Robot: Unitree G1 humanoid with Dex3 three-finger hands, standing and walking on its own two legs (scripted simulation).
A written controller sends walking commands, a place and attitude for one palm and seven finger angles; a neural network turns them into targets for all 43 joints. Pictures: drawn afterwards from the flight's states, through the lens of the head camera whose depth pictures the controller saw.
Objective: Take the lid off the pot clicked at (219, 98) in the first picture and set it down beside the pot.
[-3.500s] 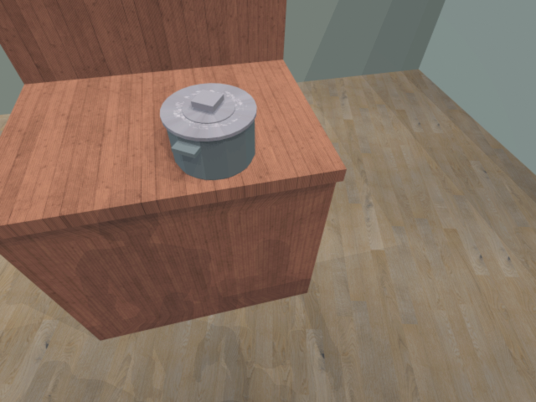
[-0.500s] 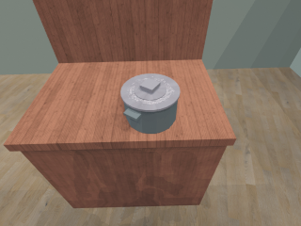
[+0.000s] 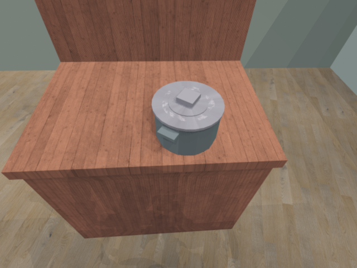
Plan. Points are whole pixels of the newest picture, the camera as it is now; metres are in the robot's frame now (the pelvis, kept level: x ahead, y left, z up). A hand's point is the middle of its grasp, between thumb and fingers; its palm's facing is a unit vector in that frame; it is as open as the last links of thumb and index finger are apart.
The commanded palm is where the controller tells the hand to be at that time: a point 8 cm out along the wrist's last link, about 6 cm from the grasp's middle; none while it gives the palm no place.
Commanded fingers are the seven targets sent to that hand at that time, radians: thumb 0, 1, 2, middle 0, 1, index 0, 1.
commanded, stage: come to a stop and stand still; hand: left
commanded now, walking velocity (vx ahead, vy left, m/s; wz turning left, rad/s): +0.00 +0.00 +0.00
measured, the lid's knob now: (188, 97) +0.52 +0.00 +0.10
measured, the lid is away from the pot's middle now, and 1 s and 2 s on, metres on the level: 0.00 0.00 0.00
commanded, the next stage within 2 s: look again from close up in 0.74 s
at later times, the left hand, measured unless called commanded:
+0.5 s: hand out of the picture +0.03 +0.15 -0.18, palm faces +0.03 -0.98 -0.17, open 7.4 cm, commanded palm none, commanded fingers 0.00 0.90 0.90 -0.20 -0.30 -0.20 -0.30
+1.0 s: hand out of the picture +0.04 +0.14 -0.18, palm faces +0.03 -0.98 -0.17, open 7.4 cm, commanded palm none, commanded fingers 0.00 0.90 0.90 -0.20 -0.30 -0.20 -0.30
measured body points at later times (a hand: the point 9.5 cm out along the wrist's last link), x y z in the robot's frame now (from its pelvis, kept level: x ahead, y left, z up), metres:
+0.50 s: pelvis +0.03 -0.01 +0.00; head +0.04 +0.00 +0.45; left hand +0.03 +0.21 -0.16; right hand +0.06 -0.24 -0.15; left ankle +0.01 +0.04 -0.74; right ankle +0.00 -0.15 -0.74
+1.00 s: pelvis +0.04 -0.02 +0.00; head +0.05 -0.02 +0.45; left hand +0.04 +0.19 -0.16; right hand +0.04 -0.25 -0.15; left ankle +0.01 +0.04 -0.74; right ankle +0.00 -0.15 -0.74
